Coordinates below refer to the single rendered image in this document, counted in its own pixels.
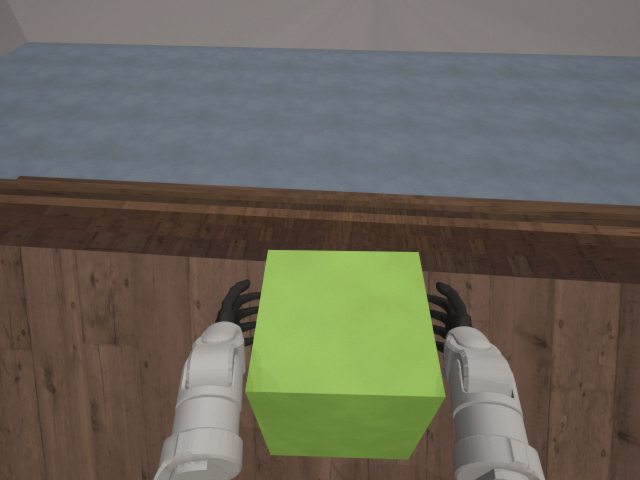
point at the robot right hand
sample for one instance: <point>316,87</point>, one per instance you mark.
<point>456,312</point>

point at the left robot forearm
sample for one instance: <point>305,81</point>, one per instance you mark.
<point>205,442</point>

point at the carton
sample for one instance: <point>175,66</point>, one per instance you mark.
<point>344,360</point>

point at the right robot forearm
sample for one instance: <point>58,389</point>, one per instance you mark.
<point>491,440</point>

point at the robot left hand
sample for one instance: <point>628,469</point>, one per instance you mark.
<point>230,311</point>

